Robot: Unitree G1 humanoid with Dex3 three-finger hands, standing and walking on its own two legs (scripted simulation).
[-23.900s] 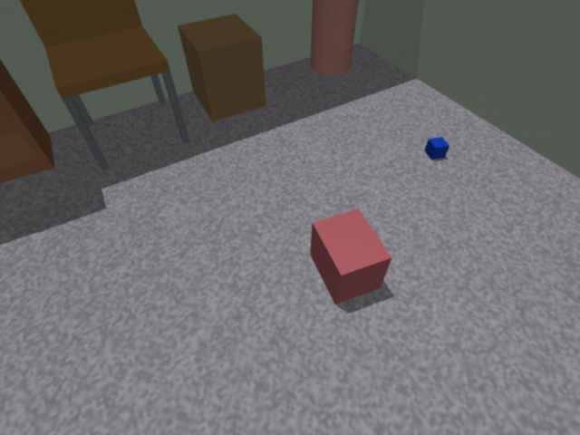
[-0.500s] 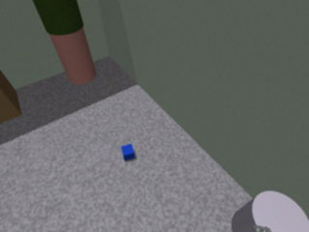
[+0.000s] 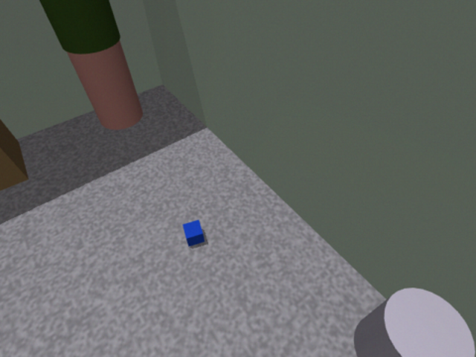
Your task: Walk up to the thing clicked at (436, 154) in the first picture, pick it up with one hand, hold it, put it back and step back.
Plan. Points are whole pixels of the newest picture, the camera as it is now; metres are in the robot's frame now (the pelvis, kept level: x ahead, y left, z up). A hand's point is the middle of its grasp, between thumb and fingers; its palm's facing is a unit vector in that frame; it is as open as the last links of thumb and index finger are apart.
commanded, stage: stand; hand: left
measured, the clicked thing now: (193, 233) +0.74 +0.24 -0.74
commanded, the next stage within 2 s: walk up in 0.30 s
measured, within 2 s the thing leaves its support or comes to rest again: neither
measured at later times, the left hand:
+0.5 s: hand out of the picture +0.06 +0.29 -0.15, palm faces +0.06 -0.93 -0.36, open 7.4 cm
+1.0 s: hand (98, 294) +0.26 +0.32 -0.15, palm faces -0.10 -0.93 -0.35, open 7.4 cm
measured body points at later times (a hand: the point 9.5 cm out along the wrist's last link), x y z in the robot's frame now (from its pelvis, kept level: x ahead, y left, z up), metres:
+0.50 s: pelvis +0.03 +0.02 +0.00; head +0.03 +0.02 +0.45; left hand +0.06 +0.34 -0.13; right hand +0.09 -0.31 -0.13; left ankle +0.04 +0.14 -0.72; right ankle +0.02 -0.12 -0.75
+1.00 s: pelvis +0.18 +0.05 -0.01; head +0.20 +0.05 +0.43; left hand +0.27 +0.37 -0.13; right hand +0.18 -0.27 -0.13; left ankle +0.11 +0.16 -0.75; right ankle +0.30 -0.10 -0.73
